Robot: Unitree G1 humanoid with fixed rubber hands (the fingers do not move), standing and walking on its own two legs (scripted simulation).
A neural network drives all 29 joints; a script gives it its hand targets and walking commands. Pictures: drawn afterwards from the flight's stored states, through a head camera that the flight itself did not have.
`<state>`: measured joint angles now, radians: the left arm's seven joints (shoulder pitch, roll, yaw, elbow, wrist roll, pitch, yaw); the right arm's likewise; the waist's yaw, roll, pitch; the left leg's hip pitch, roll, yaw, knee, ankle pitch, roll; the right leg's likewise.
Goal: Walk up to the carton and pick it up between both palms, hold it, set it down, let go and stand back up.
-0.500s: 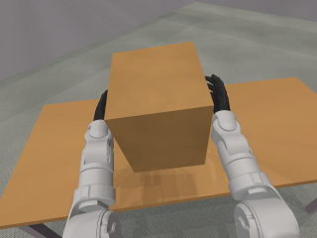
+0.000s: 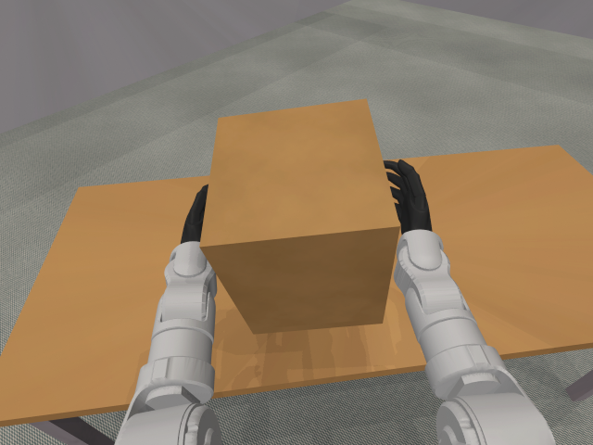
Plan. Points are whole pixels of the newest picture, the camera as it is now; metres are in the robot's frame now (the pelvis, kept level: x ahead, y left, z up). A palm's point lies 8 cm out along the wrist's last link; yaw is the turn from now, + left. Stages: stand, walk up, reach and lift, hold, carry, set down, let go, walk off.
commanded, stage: set down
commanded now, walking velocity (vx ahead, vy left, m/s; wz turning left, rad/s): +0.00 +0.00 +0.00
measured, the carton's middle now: (305, 226) +0.41 +0.00 +0.10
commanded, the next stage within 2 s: none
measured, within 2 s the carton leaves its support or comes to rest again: neither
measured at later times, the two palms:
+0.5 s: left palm (203, 254) +0.39 +0.15 +0.07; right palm (404, 234) +0.39 -0.14 +0.09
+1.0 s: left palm (210, 259) +0.40 +0.14 +0.04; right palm (401, 243) +0.39 -0.14 +0.07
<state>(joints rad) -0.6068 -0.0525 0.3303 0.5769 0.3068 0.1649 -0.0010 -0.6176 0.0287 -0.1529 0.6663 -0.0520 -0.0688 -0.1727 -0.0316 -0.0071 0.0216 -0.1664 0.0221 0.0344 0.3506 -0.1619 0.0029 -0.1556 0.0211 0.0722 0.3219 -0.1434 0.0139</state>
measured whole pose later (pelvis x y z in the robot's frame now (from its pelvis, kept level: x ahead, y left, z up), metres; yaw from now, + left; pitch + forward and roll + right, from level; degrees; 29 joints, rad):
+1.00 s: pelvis +0.02 +0.00 +0.00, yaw +0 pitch +0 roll +0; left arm -0.69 -0.04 0.46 0.98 0.31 -0.12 0.00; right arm -0.61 0.14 -0.45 0.82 -0.40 -0.25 -0.13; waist -0.01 -0.01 0.07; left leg -0.17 0.02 0.03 0.34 -0.18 0.00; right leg -0.16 0.02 0.07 0.32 -0.16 0.01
